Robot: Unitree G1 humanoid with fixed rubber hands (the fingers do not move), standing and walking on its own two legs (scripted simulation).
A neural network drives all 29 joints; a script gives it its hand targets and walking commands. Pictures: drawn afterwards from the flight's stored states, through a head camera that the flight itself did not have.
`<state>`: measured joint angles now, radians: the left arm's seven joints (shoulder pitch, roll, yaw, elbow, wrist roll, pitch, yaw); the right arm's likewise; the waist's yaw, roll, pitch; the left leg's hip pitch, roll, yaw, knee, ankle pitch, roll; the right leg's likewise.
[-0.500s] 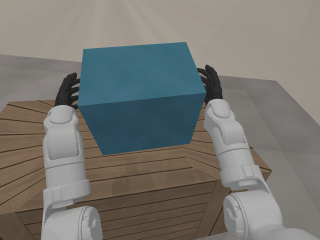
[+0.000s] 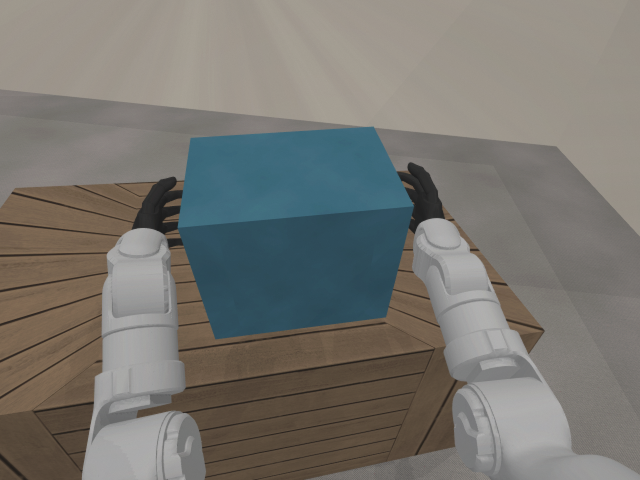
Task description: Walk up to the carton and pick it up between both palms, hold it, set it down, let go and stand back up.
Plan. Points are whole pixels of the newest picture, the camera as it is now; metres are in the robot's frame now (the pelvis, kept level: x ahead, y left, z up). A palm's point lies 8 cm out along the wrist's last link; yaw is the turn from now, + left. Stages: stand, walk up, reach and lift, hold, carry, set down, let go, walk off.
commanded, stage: hold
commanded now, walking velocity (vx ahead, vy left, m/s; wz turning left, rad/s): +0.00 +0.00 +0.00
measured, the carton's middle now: (294, 233) +0.41 +0.01 +0.13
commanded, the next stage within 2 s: none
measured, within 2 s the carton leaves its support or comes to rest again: neither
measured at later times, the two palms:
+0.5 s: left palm (140, 229) +0.33 +0.19 +0.20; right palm (428, 214) +0.35 -0.15 +0.21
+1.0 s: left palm (137, 210) +0.34 +0.19 +0.22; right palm (429, 194) +0.36 -0.15 +0.23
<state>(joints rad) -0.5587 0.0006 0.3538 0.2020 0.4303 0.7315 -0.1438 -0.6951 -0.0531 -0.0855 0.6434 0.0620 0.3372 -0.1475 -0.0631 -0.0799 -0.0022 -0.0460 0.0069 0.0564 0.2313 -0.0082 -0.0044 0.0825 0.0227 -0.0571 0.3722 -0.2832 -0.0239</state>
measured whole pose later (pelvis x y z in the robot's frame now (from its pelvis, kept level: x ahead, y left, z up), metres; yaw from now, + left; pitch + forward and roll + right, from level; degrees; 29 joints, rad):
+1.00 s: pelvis +0.00 +0.00 +0.00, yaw +0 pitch -11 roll +1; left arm -0.56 0.00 0.35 0.06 0.39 0.69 -0.09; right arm -0.68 -0.03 -0.09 0.50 0.07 0.23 -0.17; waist -0.06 -0.09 0.00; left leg -0.03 0.01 0.06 0.24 -0.02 0.00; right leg 0.10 0.02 -0.06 0.37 -0.28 -0.02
